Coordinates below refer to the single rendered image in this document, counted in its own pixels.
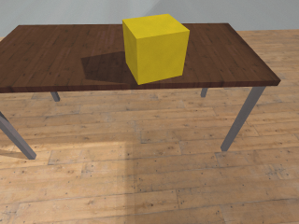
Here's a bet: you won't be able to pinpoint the carton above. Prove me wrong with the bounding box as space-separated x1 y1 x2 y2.
122 14 190 85

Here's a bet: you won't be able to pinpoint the table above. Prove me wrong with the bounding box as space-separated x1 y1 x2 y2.
0 22 281 161

